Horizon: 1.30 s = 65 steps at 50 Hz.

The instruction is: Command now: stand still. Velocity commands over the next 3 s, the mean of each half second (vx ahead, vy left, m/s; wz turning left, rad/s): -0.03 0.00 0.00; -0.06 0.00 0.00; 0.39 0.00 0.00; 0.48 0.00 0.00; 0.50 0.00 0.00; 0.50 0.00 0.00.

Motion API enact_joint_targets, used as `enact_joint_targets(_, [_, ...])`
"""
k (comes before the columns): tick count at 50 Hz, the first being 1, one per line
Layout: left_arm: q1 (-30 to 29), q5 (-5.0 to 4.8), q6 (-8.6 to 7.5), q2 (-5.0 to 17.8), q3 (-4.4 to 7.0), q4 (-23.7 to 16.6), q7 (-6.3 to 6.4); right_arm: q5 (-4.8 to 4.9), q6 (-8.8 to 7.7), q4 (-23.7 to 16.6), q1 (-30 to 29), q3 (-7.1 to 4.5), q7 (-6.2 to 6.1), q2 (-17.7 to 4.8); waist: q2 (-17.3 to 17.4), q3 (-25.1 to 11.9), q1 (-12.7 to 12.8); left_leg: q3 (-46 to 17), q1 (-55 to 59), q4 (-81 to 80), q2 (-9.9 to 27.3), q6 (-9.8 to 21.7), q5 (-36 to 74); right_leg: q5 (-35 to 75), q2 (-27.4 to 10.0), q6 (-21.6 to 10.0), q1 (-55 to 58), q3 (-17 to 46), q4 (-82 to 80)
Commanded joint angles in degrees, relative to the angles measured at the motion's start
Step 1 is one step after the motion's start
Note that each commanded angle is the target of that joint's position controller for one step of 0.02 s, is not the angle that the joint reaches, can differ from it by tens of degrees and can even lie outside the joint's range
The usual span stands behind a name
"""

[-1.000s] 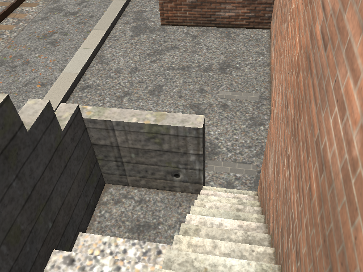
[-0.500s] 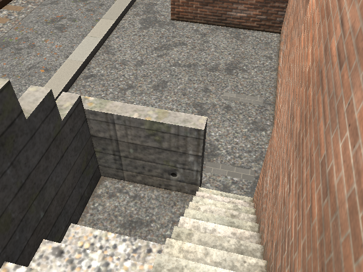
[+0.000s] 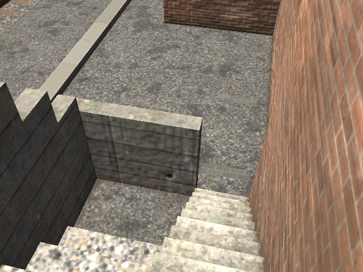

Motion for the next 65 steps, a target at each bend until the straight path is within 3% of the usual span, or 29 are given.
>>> enact_joint_targets(1, [4.8,0.98,0.0,3.6,0.78,0.3,-0.39,-0.45,-0.09,-0.1,3.3,-0.63,0.65,-3.3,-0.7,6.9,-0.5,-5.2,1.9,-0.7,5.1,2.9,1.2,4.1,-10.3,2.4,-10.1,6.4,-7.2])
enact_joint_targets(2, [4.0,0.9,0.25,3.7,0.87,0.3,-0.36,-1.39,0.09,0.1,3.4,-0.68,0.15,-3.3,0.5,7.4,-0.3,-5.1,1.7,-0.6,5.2,3.0,2.5,3.6,-9.8,2.4,-11.1,6.2,-6.5])
enact_joint_targets(4, [5.3,0.61,0.2,4.4,1.09,1.3,-0.08,-1.72,0.12,-0.4,3.4,-0.49,-0.07,-3.1,-0.2,6.9,-0.1,-5.6,1.4,-0.8,5.1,3.2,1.8,3.2,-9.5,2.1,-10.3,6.0,-6.1])
enact_joint_targets(11, [6.0,0.13,0.28,3.8,1.12,2.5,-0.05,-1.17,0.12,-0.9,3.1,-0.07,0.13,-3.2,1.4,5.9,-0.6,-6.2,0.6,-2.5,5.0,3.5,2.1,5.0,-9.7,2.0,-8.1,5.2,-4.2])
enact_joint_targets(15, [8.3,-0.79,-0.03,3.5,1.64,3.5,0.52,-0.77,0.68,-1.1,3.1,0.08,-0.41,-2.9,1.0,6.0,-0.5,-7.2,-0.3,-3.7,5.2,4.0,2.5,7.2,-10.2,2.1,-5.3,5.4,-3.6])
enact_joint_targets(20, [9.3,-1.37,0.11,3.9,2.21,3.8,0.16,-0.58,0.23,-1.2,2.2,-0.22,-0.91,-3.6,1.8,6.9,-0.6,-7.4,1.5,-2.9,6.1,4.4,10.4,10.1,-11.5,2.0,-5.7,5.5,-2.0])
enact_joint_targets(26, [8.8,-1.7,0.69,4.4,3.36,2.9,0.45,-0.73,0.44,-3.9,0.0,-0.98,-0.86,-4.9,1.0,4.1,-0.5,-6.9,1.6,2.0,6.5,5.8,18.2,13.0,-10.6,1.5,-6.8,4.6,3.3])
enact_joint_targets(33, [7.1,-1.25,1.47,6.4,5.48,0.2,0.42,-1.54,2.8,-9.5,-4.3,-2.62,-1.42,-8.0,2.0,4.9,-0.7,-7.4,-3.9,5.6,5.5,6.7,2.4,4.8,-8.6,-1.3,-11.6,4.5,7.0])
enact_joint_targets(37, [8.9,-0.46,0.88,6.2,5.74,-0.9,0.61,-2.14,3.0,-11.5,-4.9,-2.48,-1.44,-6.4,-2.8,4.5,0.1,-4.9,-6.8,11.6,2.5,6.1,-6.1,-3.2,-11.1,-4.2,-13.7,9.5,2.8])
enact_joint_targets(39, [5.8,-0.8,0.28,5.7,5.34,-2.4,0.84,-2.28,2.97,-10.8,-4.3,-1.99,-1.11,-5.0,-4.0,5.3,-0.6,-3.4,-3.5,18.0,1.6,5.2,-5.2,-6.3,-13.6,-6.0,-19.4,12.2,-0.4])
enact_joint_targets(40, [4.3,-1.07,0.06,5.2,4.86,-2.8,0.85,-2.56,2.95,-9.5,-1.7,-1.29,-0.86,-3.8,-3.7,4.1,-1.9,-4.0,1.3,17.5,2.2,4.8,-6.0,-12.6,-14.0,-5.9,-23.1,12.3,-2.5])
enact_joint_targets(42, [1.9,-0.66,-0.38,5.1,4.31,-3.4,0.37,-2.44,3.09,-6.9,2.0,-0.62,-0.4,-3.6,-0.3,6.1,-4.3,-5.3,9.0,10.3,2.5,4.6,-6.7,-19.7,-11.3,-2.7,-29.3,8.8,-5.0])
enact_joint_targets(44, [4.6,-0.21,0.58,8.2,5.37,-2.9,-0.18,-2.22,3.11,-7.0,0.4,-0.91,-0.44,-7.0,6.4,9.9,-2.9,-9.8,2.9,-0.7,4.1,4.5,-18.4,-17.5,-7.8,0.2,-23.4,4.1,-2.3])
enact_joint_targets(45, [6.4,-0.35,1.35,9.1,5.84,-2.7,-0.41,-1.44,3.31,-7.9,-2.4,-1.48,-0.69,-9.4,10.1,11.6,-1.2,-12.1,-6.0,-5.7,5.2,4.4,-27.9,-14.9,-6.9,0.8,-16.0,2.6,-0.2])
enact_joint_targets(46, [8.3,-0.48,1.76,9.3,6.05,-2.3,-0.73,-0.64,3.33,-9.0,-3.5,-1.73,-0.8,-10.3,10.6,11.5,0.0,-13.8,-11.8,-8.9,5.5,4.5,-33.0,-14.4,-6.3,0.6,-9.4,1.7,1.6])
enact_joint_targets(48, [10.9,-0.62,1.52,8.3,6.1,-1.3,-0.85,0.23,2.62,-10.4,-6.0,-1.77,-0.96,-9.5,8.3,10.7,2.2,-13.0,-17.1,-10.4,4.6,3.9,-29.4,-11.7,-7.2,0.1,-1.2,1.1,2.0])
enact_joint_targets(51, [12.7,-0.82,0.25,6.7,6.18,0.2,0.11,-0.14,1.55,-11.6,-6.1,-1.15,-1.23,-5.7,-0.4,8.2,3.1,-6.1,-14.8,-0.7,0.5,5.1,-19.3,-15.2,-9.6,-0.9,1.1,4.0,-1.8])
enact_joint_targets(52, [11.4,-0.79,0.36,6.9,6.17,-0.3,0.52,0.23,1.0,-11.0,-5.8,-1.35,-1.38,-5.4,-1.9,8.1,3.2,-1.6,-14.4,5.6,-1.9,5.0,-16.3,-16.8,-11.8,-1.8,0.6,6.7,-4.3])
enact_joint_targets(53, [11.2,-0.99,0.14,7.7,6.5,-0.5,0.78,-0.27,0.44,-10.8,-5.4,-1.15,-1.45,-4.7,-5.5,7.9,3.3,0.8,-14.3,13.0,-2.4,5.5,-14.5,-19.2,-14.4,-3.7,-0.4,9.7,-5.9])
enact_joint_targets(55, [8.2,-1.56,-0.37,8.6,7.05,-0.7,1.15,-2.4,-0.37,-10.7,-5.1,-1.01,-1.88,-4.7,-5.9,8.5,2.2,2.6,-14.6,20.6,0.8,6.1,-12.7,-13.7,-17.9,-7.3,-3.4,12.3,-2.4])
enact_joint_targets(56, [8.4,-1.52,-0.63,8.3,7.07,-0.3,1.17,-2.6,-0.74,-10.6,-4.7,-0.88,-2.04,-4.4,-5.0,8.4,1.9,3.3,-15.0,21.4,1.3,6.1,-12.6,-8.5,-18.0,-7.9,-3.3,12.1,0.2])
enact_joint_targets(57, [9.4,-0.91,-0.87,8.0,6.92,0.7,1.19,-2.78,-1.06,-10.3,-2.7,-0.73,-2.15,-4.0,-5.1,8.6,1.4,3.8,-14.0,21.9,1.4,6.6,-12.1,-4.9,-17.1,-7.9,-4.3,10.6,4.6])
enact_joint_targets(59, [8.3,-0.93,-1.93,10.6,8.37,0.0,1.52,-2.55,-1.49,-8.0,3.6,-1.96,-2.31,-6.9,-2.8,7.9,-1.0,5.2,-4.4,20.0,-0.4,7.3,-8.8,-6.4,-10.3,-5.8,-14.6,4.9,16.4])
enact_joint_targets(60, [4.7,-0.46,-2.31,8.3,7.9,-1.2,1.13,-2.2,-1.75,-5.8,10.7,-2.95,-2.55,-9.8,5.2,6.7,-4.3,-2.7,8.1,15.3,3.8,10.0,-3.6,-6.1,-5.8,-2.5,-26.8,-0.6,27.7])
enact_joint_targets(61, [0.7,0.29,-2.39,7.4,7.49,-3.1,1.04,-2.72,-1.83,-2.6,22.1,-4.83,-2.58,-15.5,16.2,3.8,-9.9,-21.3,19.3,5.4,13.8,16.5,-2.2,-20.5,-1.9,-0.8,-40.9,-0.3,42.7])
enact_joint_targets(62, [-5.4,-0.34,-2.63,11.0,8.45,-4.5,1.34,-3.29,-1.63,-1.9,26.0,-6.03,-2.67,-18.1,12.4,8.1,-12.8,-31.1,21.0,1.7,19.5,20.1,-2.8,-20.3,-3.7,-0.6,-51.6,8.9,44.6])
enact_joint_targets(63, [-7.4,-1.07,-2.93,11.8,8.55,-5.2,1.54,-3.33,-1.46,-2.6,23.2,-6.41,-3.1,-17.5,8.8,10.6,-11.0,-30.1,20.8,1.8,21.3,20.3,-3.5,-16.7,-5.8,0.2,-55.5,12.5,44.1])
enact_joint_targets(64, [-5.5,-0.85,-2.68,12.4,9.23,-4.4,1.75,-4.09,-1.73,-3.2,19.4,-6.3,-3.43,-15.7,5.3,11.0,-8.5,-27.1,16.3,3.5,21.8,19.7,-5.2,-11.8,-8.1,1.9,-53.9,14.0,45.0])
enact_joint_targets(65, [-2.2,-0.05,-1.89,12.2,9.45,-3.1,1.55,-4.46,-1.84,-3.7,16.1,-5.56,-3.57,-13.2,4.8,10.3,-5.6,-25.2,12.2,4.1,21.9,19.2,-7.5,-8.1,-10.0,2.9,-50.1,15.7,45.3])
